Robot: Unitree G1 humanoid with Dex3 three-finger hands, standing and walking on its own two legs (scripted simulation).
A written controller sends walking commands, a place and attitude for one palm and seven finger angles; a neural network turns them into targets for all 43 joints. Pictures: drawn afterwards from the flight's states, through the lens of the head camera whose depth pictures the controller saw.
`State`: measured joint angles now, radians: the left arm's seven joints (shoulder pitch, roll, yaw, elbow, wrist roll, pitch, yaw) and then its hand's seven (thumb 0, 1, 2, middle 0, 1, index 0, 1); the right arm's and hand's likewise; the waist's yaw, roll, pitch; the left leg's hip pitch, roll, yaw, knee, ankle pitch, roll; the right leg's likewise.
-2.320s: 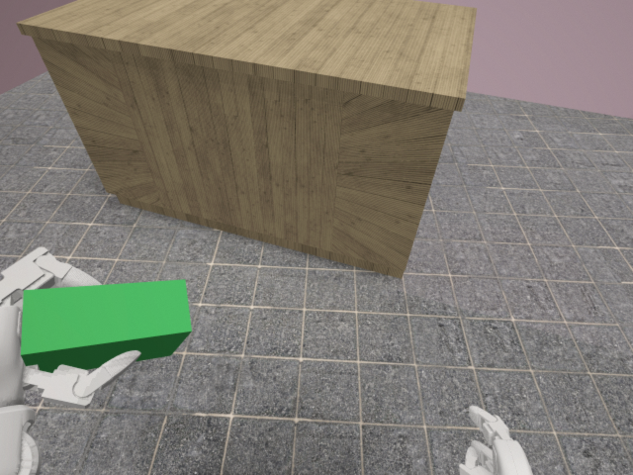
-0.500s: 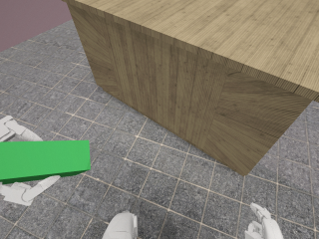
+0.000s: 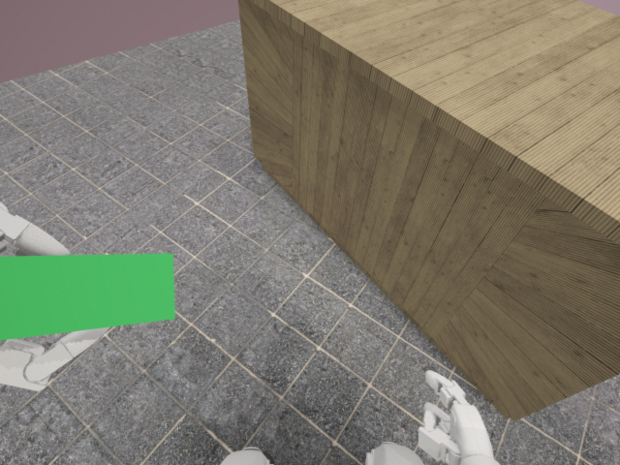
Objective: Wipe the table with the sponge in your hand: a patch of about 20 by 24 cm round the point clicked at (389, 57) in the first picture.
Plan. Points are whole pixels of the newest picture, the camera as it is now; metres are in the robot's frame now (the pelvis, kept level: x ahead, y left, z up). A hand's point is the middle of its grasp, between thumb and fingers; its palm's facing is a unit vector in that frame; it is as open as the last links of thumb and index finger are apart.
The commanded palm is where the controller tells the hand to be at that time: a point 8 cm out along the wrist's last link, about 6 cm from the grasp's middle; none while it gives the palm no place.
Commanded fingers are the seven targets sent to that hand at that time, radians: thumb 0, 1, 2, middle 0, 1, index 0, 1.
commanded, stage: walk to a spot facing it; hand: left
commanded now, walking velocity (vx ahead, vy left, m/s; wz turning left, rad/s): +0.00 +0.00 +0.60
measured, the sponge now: (103, 292) +0.23 +0.19 +0.19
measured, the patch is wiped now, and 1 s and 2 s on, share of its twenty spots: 0.00 0.00 0.00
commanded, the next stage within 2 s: none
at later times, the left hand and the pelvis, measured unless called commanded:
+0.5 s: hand out of the picture +0.12 +0.22 +0.20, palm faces +0.63 -0.64 -0.44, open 9.4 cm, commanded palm +0.05 +0.26 +0.18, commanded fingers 0.00 0.10 1.30 -1.20 -1.60 -1.20 -1.60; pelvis -0.01 -0.06 -0.01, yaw +18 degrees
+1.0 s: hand out of the picture -0.03 +0.18 +0.18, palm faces +0.84 -0.37 -0.40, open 9.4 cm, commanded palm -0.09 +0.19 +0.18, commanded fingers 0.00 0.10 1.30 -1.20 -1.60 -1.20 -1.60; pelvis -0.04 -0.13 +0.00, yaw +38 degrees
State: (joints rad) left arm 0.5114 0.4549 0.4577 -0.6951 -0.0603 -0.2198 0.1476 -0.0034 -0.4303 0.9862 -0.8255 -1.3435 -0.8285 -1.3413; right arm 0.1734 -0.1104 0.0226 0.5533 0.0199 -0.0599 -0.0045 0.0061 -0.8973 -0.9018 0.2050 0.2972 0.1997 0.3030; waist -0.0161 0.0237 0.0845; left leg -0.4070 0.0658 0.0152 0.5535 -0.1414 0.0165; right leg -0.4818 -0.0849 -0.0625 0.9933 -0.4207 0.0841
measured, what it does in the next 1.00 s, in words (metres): steps to the right, turning left: right foot, then left foot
